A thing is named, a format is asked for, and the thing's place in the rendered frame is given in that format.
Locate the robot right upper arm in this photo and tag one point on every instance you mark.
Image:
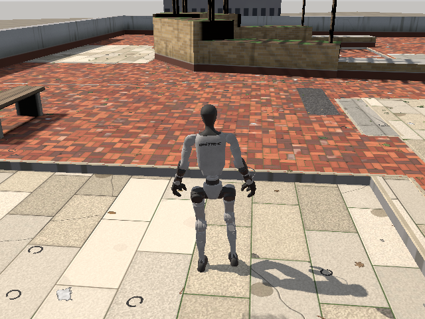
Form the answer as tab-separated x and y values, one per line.
235	149

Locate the robot left upper arm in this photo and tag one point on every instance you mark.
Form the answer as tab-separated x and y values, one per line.
186	151

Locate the left robot hand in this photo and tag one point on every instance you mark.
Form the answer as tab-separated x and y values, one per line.
179	187

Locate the right robot forearm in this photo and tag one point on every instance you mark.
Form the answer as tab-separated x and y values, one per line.
245	173

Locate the left robot forearm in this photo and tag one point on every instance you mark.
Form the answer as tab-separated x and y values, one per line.
179	175

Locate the left robot thigh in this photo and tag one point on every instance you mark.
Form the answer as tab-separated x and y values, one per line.
198	200

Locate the robot right foot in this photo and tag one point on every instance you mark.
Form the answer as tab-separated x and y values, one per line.
234	260

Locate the right robot hand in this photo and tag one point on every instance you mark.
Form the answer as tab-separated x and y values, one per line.
251	187

